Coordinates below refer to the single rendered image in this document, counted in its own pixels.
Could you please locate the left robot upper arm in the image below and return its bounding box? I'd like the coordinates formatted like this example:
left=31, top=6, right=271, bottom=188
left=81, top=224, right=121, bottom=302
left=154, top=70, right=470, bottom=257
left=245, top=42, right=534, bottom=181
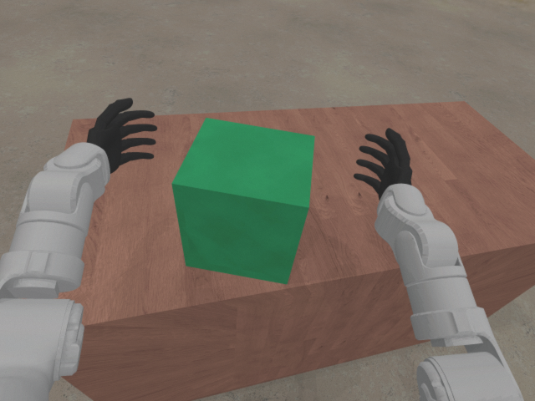
left=0, top=298, right=84, bottom=401

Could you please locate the pedestal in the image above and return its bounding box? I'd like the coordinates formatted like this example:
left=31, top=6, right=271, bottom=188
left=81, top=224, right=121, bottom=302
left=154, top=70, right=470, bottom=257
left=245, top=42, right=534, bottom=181
left=54, top=101, right=535, bottom=401

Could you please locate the right robot hand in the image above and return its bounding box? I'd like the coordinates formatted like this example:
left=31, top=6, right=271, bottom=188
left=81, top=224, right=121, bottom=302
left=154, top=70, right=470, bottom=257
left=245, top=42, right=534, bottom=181
left=354, top=128, right=412, bottom=200

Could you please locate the right robot forearm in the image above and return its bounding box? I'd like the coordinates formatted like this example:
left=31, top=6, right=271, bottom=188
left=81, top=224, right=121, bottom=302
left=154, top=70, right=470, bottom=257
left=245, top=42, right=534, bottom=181
left=374, top=184, right=524, bottom=401

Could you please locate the right robot upper arm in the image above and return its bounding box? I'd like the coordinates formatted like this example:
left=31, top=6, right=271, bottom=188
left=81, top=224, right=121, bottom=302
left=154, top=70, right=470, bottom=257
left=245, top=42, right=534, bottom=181
left=416, top=352, right=521, bottom=401

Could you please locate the left robot forearm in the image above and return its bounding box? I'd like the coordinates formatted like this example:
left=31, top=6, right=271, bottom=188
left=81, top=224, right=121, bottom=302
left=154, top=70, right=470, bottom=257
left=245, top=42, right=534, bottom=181
left=0, top=142, right=110, bottom=299

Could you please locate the left robot hand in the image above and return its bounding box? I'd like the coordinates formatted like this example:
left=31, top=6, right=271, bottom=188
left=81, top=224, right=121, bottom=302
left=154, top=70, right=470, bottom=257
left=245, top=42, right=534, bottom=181
left=86, top=98, right=157, bottom=174

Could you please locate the carton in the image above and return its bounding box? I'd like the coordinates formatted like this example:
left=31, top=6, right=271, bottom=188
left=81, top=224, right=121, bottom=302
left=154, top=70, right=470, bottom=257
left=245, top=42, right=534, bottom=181
left=171, top=118, right=315, bottom=284

